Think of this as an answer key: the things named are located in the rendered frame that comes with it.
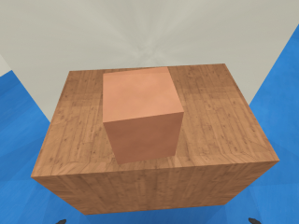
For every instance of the pedestal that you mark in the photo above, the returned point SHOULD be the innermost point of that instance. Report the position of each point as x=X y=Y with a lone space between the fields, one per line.
x=221 y=147

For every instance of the carton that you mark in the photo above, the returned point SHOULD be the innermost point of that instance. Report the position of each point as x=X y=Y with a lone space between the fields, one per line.
x=142 y=114

